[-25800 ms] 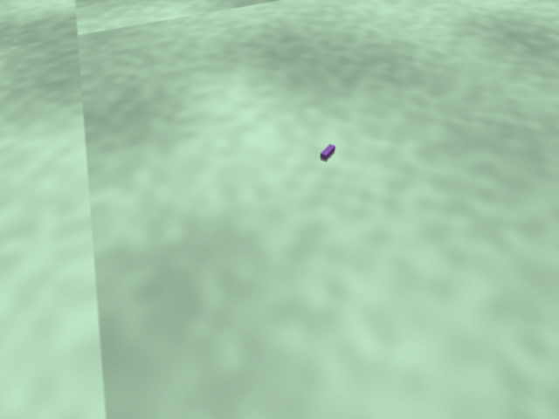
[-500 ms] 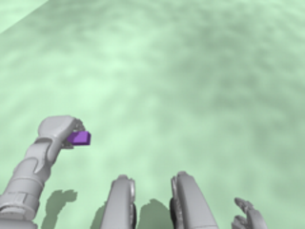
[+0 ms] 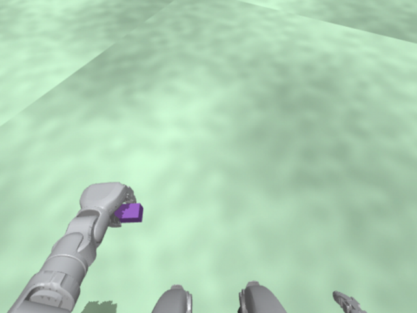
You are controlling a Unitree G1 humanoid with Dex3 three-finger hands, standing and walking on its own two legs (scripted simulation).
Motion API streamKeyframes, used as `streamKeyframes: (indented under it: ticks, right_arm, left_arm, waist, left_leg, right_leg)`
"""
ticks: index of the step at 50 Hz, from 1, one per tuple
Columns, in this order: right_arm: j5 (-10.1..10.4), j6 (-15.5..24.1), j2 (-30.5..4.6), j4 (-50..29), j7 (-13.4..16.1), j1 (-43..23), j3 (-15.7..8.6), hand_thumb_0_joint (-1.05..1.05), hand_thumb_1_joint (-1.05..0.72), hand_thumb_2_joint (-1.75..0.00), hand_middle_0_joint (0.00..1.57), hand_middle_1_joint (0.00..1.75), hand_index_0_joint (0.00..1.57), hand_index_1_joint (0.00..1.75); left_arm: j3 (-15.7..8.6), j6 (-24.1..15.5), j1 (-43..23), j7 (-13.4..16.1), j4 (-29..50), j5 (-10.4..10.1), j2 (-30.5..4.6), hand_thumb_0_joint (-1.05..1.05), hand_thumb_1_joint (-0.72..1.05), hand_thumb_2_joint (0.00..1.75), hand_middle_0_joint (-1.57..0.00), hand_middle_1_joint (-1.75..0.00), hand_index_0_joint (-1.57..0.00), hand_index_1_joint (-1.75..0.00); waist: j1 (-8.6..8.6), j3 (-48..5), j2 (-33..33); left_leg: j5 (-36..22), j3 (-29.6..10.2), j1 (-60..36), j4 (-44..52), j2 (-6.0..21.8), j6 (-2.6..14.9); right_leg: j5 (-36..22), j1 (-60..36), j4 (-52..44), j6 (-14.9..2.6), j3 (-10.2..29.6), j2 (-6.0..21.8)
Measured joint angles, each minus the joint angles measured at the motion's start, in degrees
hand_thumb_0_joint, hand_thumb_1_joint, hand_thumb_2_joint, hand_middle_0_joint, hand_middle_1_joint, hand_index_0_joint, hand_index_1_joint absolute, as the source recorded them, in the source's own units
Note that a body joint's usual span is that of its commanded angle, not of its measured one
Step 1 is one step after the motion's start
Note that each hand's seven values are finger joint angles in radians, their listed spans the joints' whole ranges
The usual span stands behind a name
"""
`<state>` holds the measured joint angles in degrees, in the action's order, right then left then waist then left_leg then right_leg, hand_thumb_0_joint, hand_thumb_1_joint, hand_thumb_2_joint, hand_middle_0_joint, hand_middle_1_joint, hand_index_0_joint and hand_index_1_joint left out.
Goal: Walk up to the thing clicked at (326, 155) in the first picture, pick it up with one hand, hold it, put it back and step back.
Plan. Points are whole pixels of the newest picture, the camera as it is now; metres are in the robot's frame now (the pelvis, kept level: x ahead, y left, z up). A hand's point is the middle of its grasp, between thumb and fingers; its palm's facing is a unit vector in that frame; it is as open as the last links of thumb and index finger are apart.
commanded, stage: lift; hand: left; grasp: from above
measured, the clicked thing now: (120, 213) +0.35 +0.22 -0.11
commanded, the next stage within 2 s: hold in 0.14 s
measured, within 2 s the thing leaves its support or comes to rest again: neither
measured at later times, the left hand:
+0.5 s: hand (104, 200) +0.34 +0.23 -0.01, palm faces -0.46 -0.04 -0.89, open 6.5 cm
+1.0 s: hand (106, 201) +0.33 +0.21 +0.01, palm faces -0.45 -0.03 -0.89, open 6.6 cm
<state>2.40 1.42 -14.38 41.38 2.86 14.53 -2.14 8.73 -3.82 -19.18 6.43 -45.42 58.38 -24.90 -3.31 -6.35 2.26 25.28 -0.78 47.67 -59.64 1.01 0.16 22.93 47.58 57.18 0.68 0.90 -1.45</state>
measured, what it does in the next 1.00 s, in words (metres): rises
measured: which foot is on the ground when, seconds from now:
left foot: down 0.00-1.00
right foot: down 0.00-1.00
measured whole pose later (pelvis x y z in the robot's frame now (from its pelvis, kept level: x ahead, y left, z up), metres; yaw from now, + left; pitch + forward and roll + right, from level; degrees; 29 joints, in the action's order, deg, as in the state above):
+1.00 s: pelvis +0.03 +0.00 +0.05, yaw +0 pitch +5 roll +0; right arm 3.3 -2.6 -14.8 38.4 4.1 11.7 -2.0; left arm 11.6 -3.0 -12.7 -2.4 -33.9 57.1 -24.2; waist -0.4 -3.1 2.7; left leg 18.6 0.7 24.2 -38.1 0.3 0.0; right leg 17.5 25.6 38.3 0.4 2.4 -0.5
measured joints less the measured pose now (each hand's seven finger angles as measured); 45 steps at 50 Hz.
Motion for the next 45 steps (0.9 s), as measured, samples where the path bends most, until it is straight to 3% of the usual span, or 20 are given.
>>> streamKeyframes:
  ticks: [23,45]
  right_arm:
    - [0.32,-1.87,0.23,-1.26,0.48,-1.2,-0.16,0.01,-0.9,-0.9,0.2,0.3,0.2,0.3]
    - [0.81,-3.8,-0.26,-2.68,1.04,-2.47,0.12,0.01,-0.9,-0.9,0.2,0.3,0.2,0.3]
  left_arm:
    - [2.38,1.11,3.13,-5.32,5.31,-0.84,0.48,0.01,0.56,0.0,-0.91,-0.29,-1.0,-0.15]
    - [2.66,0.87,5.92,-8.36,10.74,-1.24,0.61,0.01,0.55,0.0,-0.9,-0.31,-0.99,-0.19]
  waist:
    - [1.77,1.66,0.06]
    - [2.74,2.93,0.36]
  left_leg:
    - [-3.51,1.13,-15.58,14.37,-0.52,0.38]
    - [-5.98,1.45,-22.29,20.49,-0.81,0.0]
  right_leg:
    - [-3.36,-15.17,-13.8,0.28,1.13,0.7]
    - [-4.89,-20.96,-18.07,-0.13,1.47,1.02]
